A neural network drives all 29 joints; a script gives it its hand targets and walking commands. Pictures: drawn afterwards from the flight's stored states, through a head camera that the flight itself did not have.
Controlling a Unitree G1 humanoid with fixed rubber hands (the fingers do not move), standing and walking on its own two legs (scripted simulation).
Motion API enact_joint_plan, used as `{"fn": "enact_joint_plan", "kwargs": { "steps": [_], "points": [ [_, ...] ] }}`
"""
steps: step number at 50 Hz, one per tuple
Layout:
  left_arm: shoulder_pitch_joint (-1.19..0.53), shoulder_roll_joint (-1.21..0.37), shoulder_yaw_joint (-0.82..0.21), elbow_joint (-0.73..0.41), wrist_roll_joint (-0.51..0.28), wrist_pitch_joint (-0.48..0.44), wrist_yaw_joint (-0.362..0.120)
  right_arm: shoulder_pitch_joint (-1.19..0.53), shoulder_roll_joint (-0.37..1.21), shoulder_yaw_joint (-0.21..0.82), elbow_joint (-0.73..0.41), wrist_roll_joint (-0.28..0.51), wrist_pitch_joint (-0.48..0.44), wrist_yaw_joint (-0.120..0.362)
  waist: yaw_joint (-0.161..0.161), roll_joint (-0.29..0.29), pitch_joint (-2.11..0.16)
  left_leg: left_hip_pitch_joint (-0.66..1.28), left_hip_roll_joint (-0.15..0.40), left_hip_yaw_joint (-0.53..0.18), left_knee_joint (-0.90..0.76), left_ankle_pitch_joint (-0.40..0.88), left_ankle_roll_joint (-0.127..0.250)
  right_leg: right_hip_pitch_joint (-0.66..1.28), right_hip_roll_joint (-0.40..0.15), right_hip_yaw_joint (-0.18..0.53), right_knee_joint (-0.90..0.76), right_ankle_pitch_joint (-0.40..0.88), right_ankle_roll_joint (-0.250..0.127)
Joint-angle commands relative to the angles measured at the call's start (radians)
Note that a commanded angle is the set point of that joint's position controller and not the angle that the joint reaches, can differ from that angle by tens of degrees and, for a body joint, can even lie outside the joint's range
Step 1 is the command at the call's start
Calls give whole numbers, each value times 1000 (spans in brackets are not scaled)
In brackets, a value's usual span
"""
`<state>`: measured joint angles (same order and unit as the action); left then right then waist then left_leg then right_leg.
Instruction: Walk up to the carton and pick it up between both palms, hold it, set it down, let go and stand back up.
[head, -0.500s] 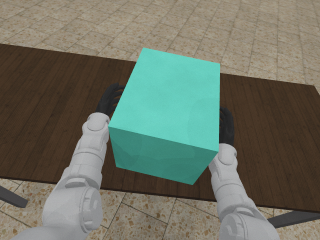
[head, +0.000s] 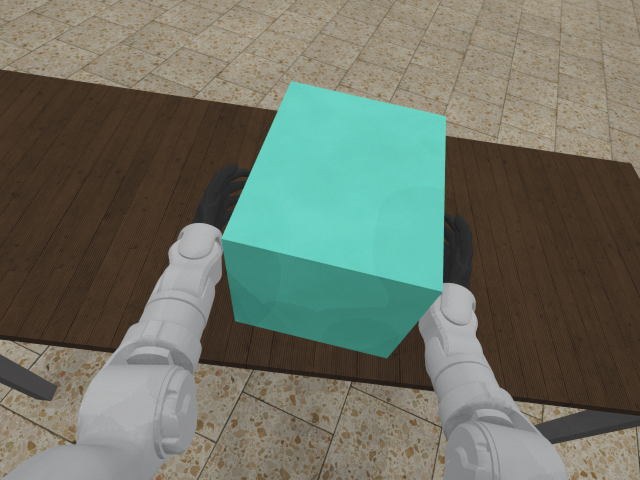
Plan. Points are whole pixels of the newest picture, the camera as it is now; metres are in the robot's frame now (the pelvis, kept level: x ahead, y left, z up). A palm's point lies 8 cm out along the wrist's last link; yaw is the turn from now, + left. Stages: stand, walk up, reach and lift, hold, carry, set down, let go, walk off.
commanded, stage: set down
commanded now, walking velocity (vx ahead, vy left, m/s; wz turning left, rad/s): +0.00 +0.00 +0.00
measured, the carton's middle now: (339, 220) +0.45 -0.03 +0.02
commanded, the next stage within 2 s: none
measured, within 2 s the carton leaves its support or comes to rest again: neither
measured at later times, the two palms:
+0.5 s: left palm (177, 279) +0.33 +0.17 +0.05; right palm (472, 343) +0.27 -0.18 +0.04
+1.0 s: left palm (159, 307) +0.30 +0.19 +0.02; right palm (482, 375) +0.23 -0.20 +0.02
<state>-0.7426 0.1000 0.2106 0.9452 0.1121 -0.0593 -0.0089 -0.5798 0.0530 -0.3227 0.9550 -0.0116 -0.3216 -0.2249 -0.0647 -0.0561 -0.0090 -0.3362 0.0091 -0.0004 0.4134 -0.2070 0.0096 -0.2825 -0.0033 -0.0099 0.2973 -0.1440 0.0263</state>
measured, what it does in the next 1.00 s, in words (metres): stands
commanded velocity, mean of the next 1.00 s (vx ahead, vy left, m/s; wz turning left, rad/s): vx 0.00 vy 0.00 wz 0.00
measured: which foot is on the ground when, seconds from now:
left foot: down 0.00-1.00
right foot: down 0.00-1.00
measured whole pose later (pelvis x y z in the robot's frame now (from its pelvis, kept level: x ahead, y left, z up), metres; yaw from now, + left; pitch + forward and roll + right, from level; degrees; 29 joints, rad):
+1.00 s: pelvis -0.05 +0.00 +0.00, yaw +0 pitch +3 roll -2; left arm -0.37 0.22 0.06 0.65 -0.12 -0.04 -0.05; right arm -0.18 0.04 -0.15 0.57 0.12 -0.13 -0.27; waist -0.06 -0.05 -0.02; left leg -0.33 0.01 0.00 0.44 -0.16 0.01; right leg -0.27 0.00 -0.01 0.33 -0.10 0.03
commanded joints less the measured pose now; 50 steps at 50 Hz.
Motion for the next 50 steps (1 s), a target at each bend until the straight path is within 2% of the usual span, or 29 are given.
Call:
{"fn": "enact_joint_plan", "kwargs": {
  "steps": [1,4,5,8,9,10,11,12,14,15,17,18,21,26,28,30,31,33,35,36,37,40,42,43,46,47,48,49,50],
  "points": [
    [-306,210,-111,-129,-53,-24,2,-239,-241,131,5,56,-43,-17,-74,242,-629,368,1,36,129,724,-147,72,85,-31,41,497,-3],
    [-195,205,-90,-174,-45,-10,-13,-148,-213,186,-94,80,-54,-26,-29,222,-648,363,-15,62,106,631,-136,153,74,-17,35,490,5],
    [-161,182,-123,-226,-58,-2,-25,-103,-202,201,-119,99,-45,-21,-60,212,-620,403,-10,43,106,695,-136,159,77,-20,37,523,4],
    [-134,210,-110,-298,-50,-22,-19,-73,-192,195,-163,94,-63,-28,-48,244,-612,387,-9,55,93,661,-140,178,77,-22,32,476,5],
    [-157,234,-104,-310,-65,-24,-19,-90,-192,203,-234,88,-58,-33,-20,210,-652,359,-26,67,86,584,-124,209,76,-15,37,475,9],
    [-244,259,-108,-251,-93,-37,-31,-180,-175,194,-227,90,-33,-45,-29,193,-619,286,-38,84,65,447,-100,211,52,-6,40,443,15],
    [-145,239,-141,-321,-127,-48,-29,-83,-190,199,-312,92,-46,-39,-56,173,-661,326,-30,63,49,507,-100,244,59,-17,40,508,12],
    [-299,288,-139,-242,-142,-54,-26,-250,-203,182,-356,79,-33,-38,-23,174,-662,240,-41,81,48,392,-98,220,53,-10,45,385,17],
    [-225,266,-174,-359,-199,-77,-31,-173,-152,235,-447,125,-31,-35,-26,144,-689,268,-40,86,41,340,-73,220,43,-10,38,386,12],
    [-388,289,-206,-275,-200,-83,-20,-289,-181,197,-376,106,4,-31,-50,185,-629,195,-37,81,27,198,-69,140,40,-13,36,225,-2],
    [-123,250,-212,-376,-233,-85,-23,-59,-111,259,-498,121,3,-34,-19,111,-590,219,-32,72,7,158,-47,186,40,-6,34,234,-4],
    [-352,314,-236,-217,-258,-80,-22,-271,-154,190,-437,96,62,-35,-51,135,-557,120,-31,79,-9,1,-35,122,29,-7,33,62,-8],
    [-317,326,-251,-66,-278,-49,-23,-267,-166,187,-362,115,162,-32,-35,118,-415,57,-9,66,-67,-205,-7,141,17,-3,25,-126,-16],
    [-348,363,-268,1,-289,-12,-8,-299,-189,164,-329,106,245,-52,-27,153,-347,-109,42,25,-138,-399,14,255,47,-32,108,-122,17],
    [-215,332,-232,-37,-234,-3,-23,-121,-138,204,-300,109,229,-56,-17,150,-337,-4,23,43,-128,-290,-1,269,38,-19,75,-70,11],
    [-345,382,-252,-26,-284,-4,-20,-278,-153,147,-329,80,250,-63,-28,142,-360,-11,9,46,-95,-324,-5,186,24,-6,61,-166,7],
    [-183,340,-230,-82,-258,-1,-32,-141,-98,188,-355,95,223,-67,-2,148,-351,39,9,39,-93,-242,-17,232,25,-8,60,-77,6],
    [-184,355,-222,-119,-251,-9,-40,-107,-108,187,-329,90,222,-69,-22,141,-338,66,7,38,-94,-235,-28,220,24,-3,40,-79,2],
    [-230,366,-213,-151,-257,-16,-52,-167,-124,166,-396,74,210,-80,-15,133,-389,90,-2,44,-93,-212,-37,212,26,-11,26,-89,3],
    [-80,356,-193,-237,-262,-17,-52,-14,-81,208,-427,93,181,-76,6,148,-412,156,-3,35,-86,-160,-32,253,23,-2,24,-18,3],
    [-187,360,-212,-232,-276,-23,-46,-140,-84,228,-453,119,190,-65,19,162,-444,110,3,38,-86,-200,-31,239,26,-8,44,-53,5],
    [-53,353,-186,-299,-270,-29,-60,-12,-77,242,-552,116,157,-72,31,124,-432,167,-18,57,-62,-104,-34,221,17,15,11,-18,8],
    [53,340,-221,-491,-296,-42,-54,91,-64,264,-645,127,127,-57,25,147,-555,266,-5,23,-43,6,-50,243,26,-5,32,102,-2],
    [-43,378,-189,-480,-305,-42,-63,12,-96,284,-689,159,138,-57,34,146,-566,255,-26,41,-23,83,-44,195,26,-11,36,103,-2],
    [208,367,-153,-632,-247,0,-68,262,-108,345,-724,196,126,-46,75,183,-509,383,-17,40,-1,228,-63,233,36,6,28,187,-5],
    [84,397,-164,-623,-275,17,-73,131,-135,298,-754,188,154,-43,47,207,-484,351,-22,49,-1,179,-65,170,35,-1,31,99,-6],
    [322,354,-151,-682,-238,45,-81,358,-116,359,-766,186,149,-41,70,152,-439,410,-12,43,-4,262,-63,260,40,-16,28,196,-5],
    [50,420,-155,-635,-270,44,-85,137,-138,306,-779,173,176,-54,38,209,-488,317,-22,54,0,185,-59,199,29,1,37,93,4],
    [206,400,-142,-706,-263,64,-79,252,-118,301,-825,180,170,-51,59,202,-458,365,-19,55,-10,183,-57,219,28,2,27,104,0]
  ]
}}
